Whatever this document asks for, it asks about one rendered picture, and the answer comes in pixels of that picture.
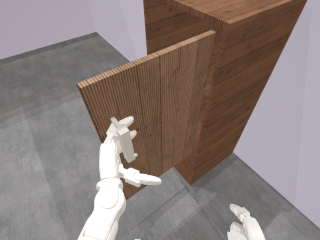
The cupboard door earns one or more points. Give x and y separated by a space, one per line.
164 92

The robot left hand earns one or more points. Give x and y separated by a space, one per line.
109 159

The handle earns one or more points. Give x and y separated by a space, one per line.
125 140

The robot left forearm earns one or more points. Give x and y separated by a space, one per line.
109 205

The robot right hand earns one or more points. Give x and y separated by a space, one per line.
250 230

